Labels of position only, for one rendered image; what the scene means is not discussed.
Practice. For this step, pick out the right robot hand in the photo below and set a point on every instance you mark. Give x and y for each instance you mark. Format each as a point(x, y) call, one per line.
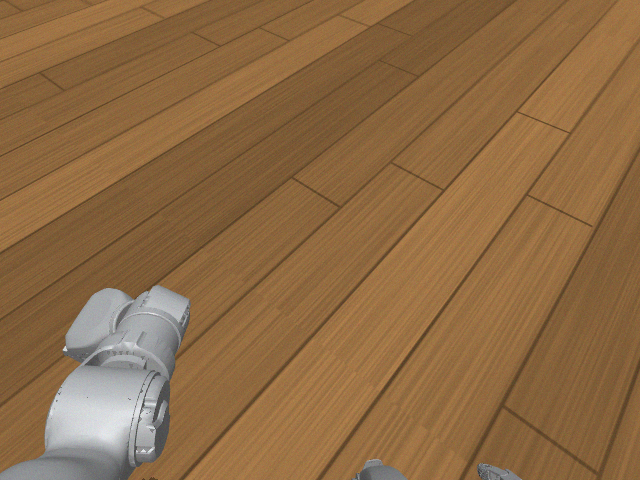
point(489, 472)

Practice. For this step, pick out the left robot hand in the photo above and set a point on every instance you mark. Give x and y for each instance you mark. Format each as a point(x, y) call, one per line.
point(91, 325)

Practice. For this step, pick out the left robot arm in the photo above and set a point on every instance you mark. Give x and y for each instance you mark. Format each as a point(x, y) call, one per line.
point(111, 413)

